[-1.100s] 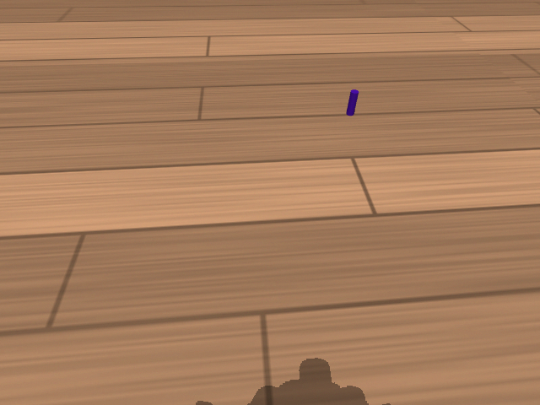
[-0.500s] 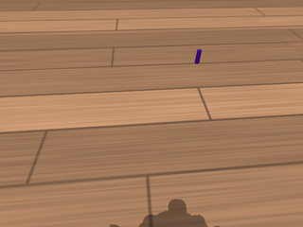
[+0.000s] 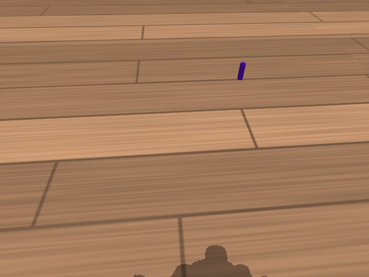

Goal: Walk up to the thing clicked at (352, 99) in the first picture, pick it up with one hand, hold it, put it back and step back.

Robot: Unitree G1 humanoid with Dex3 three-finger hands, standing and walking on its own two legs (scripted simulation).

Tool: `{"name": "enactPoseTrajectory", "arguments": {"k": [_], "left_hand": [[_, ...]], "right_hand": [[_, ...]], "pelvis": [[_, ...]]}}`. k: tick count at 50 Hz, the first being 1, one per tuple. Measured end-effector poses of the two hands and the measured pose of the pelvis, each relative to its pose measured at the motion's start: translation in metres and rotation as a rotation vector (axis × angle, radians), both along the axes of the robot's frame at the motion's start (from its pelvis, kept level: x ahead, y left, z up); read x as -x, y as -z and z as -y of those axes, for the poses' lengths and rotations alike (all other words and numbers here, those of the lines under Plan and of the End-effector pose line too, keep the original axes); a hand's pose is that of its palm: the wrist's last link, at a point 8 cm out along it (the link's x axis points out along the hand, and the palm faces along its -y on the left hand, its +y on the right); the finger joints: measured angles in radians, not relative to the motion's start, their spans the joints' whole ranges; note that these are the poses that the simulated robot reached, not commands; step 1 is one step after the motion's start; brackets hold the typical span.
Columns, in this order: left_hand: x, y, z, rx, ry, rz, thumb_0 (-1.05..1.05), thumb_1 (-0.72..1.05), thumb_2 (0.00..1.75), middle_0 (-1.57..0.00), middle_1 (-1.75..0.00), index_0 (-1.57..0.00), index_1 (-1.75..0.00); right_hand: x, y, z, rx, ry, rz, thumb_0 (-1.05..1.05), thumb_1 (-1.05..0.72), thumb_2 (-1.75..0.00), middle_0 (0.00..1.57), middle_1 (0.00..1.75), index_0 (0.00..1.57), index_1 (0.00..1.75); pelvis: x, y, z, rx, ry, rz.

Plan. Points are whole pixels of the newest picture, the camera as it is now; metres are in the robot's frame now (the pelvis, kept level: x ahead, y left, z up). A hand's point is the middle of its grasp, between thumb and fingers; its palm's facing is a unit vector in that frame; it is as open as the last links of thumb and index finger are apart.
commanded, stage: stand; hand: left
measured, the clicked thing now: (241, 71) +2.08 -0.55 -0.70
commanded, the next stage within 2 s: walk up in 0.02 s
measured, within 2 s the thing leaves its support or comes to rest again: neither
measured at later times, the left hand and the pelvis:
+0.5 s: hand (130, 250) +0.24 +0.15 -0.14, palm faces -0.09 -0.91 -0.41, open 7.4 cm; pelvis +0.12 -0.13 -0.03, yaw -11 degrees
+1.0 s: hand (171, 160) +0.54 +0.06 -0.16, palm faces -0.33 -0.87 -0.36, open 7.4 cm; pelvis +0.42 -0.19 -0.02, yaw -19 degrees
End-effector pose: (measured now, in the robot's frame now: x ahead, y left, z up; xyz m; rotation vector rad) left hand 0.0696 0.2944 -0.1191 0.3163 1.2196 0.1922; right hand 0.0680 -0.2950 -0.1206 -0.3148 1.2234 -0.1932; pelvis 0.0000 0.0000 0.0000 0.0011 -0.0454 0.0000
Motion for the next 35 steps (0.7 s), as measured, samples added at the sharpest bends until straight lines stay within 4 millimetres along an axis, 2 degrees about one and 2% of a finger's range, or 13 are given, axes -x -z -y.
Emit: {"name": "enactPoseTrajectory", "arguments": {"k": [4, 7, 12, 17, 20, 22, 26, 30, 32, 35], "left_hand": [[-0.002, -0.002, -0.003, 0.018, 0.013, -0.003, 0.01, 0.90, 0.90, -0.20, -0.30, -0.20, -0.30], [-0.016, -0.010, -0.005, 0.006, 0.060, -0.025, 0.01, 0.90, 0.90, -0.20, -0.30, -0.20, -0.30], [-0.061, -0.029, 0.000, -0.023, 0.111, 0.038, 0.01, 0.91, 0.90, -0.20, -0.30, -0.20, -0.30], [-0.115, -0.034, 0.026, -0.078, 0.155, 0.077, 0.01, 0.91, 0.90, -0.20, -0.30, -0.20, -0.29], [-0.146, -0.028, 0.054, -0.113, 0.164, 0.120, 0.01, 0.91, 0.90, -0.20, -0.30, -0.20, -0.29], [-0.159, -0.023, 0.074, -0.113, 0.153, 0.167, 0.01, 0.91, 0.90, -0.20, -0.30, -0.20, -0.29], [-0.160, -0.021, 0.113, -0.059, 0.128, 0.128, 0.00, 0.91, 0.90, -0.20, -0.30, -0.20, -0.29], [-0.165, -0.018, 0.137, -0.028, 0.126, 0.022, 0.01, 0.90, 0.90, -0.20, -0.30, -0.20, -0.30], [-0.175, -0.014, 0.146, -0.018, 0.134, -0.022, 0.01, 0.90, 0.90, -0.20, -0.30, -0.21, -0.30], [-0.204, -0.008, 0.157, -0.004, 0.153, -0.057, 0.01, 0.90, 0.90, -0.20, -0.30, -0.21, -0.30]], "right_hand": [[0.000, -0.004, 0.006, -0.010, 0.016, 0.053, 0.01, -0.90, -0.90, 0.21, 0.30, 0.21, 0.30], [0.006, -0.010, 0.025, 0.007, 0.058, 0.108, 0.01, -0.90, -0.90, 0.21, 0.30, 0.21, 0.30], [0.019, -0.016, 0.071, 0.058, 0.102, 0.075, 0.01, -0.90, -0.90, 0.21, 0.30, 0.21, 0.30], [0.007, -0.004, 0.131, 0.086, 0.166, 0.094, 0.01, -0.90, -0.90, 0.21, 0.30, 0.21, 0.30], [-0.014, 0.016, 0.169, 0.095, 0.189, 0.104, 0.01, -0.90, -0.90, 0.21, 0.30, 0.21, 0.30], [-0.034, 0.025, 0.184, 0.093, 0.178, 0.089, 0.01, -0.90, -0.90, 0.20, 0.30, 0.21, 0.30], [-0.089, 0.016, 0.186, 0.027, 0.141, 0.124, 0.01, -0.91, -0.90, 0.20, 0.30, 0.20, 0.30], [-0.141, -0.003, 0.184, -0.027, 0.112, 0.189, 0.01, -0.91, -0.90, 0.20, 0.30, 0.20, 0.30], [-0.162, -0.010, 0.188, -0.035, 0.107, 0.195, 0.01, -0.90, -0.90, 0.20, 0.30, 0.21, 0.30], [-0.191, -0.015, 0.199, -0.021, 0.110, 0.170, 0.01, -0.90, -0.90, 0.21, 0.30, 0.21, 0.30]], "pelvis": [[-0.003, 0.001, 0.002, -0.011, 0.037, -0.018], [-0.008, 0.000, 0.008, -0.009, 0.071, -0.033], [-0.028, 0.000, 0.033, -0.011, 0.105, -0.024], [-0.064, 0.016, 0.072, -0.038, 0.163, -0.003], [-0.089, 0.033, 0.102, -0.024, 0.178, 0.001], [-0.102, 0.039, 0.117, 0.004, 0.173, -0.001], [-0.131, 0.024, 0.136, 0.013, 0.197, 0.005], [-0.165, 0.009, 0.154, 0.009, 0.232, 0.006], [-0.184, 0.006, 0.162, 0.008, 0.247, -0.002], [-0.217, 0.006, 0.171, 0.012, 0.256, -0.018]]}}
